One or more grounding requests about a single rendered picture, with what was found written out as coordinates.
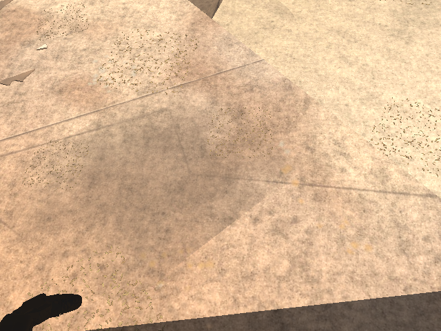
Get robot left hand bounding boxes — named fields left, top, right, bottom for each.
left=0, top=293, right=82, bottom=331

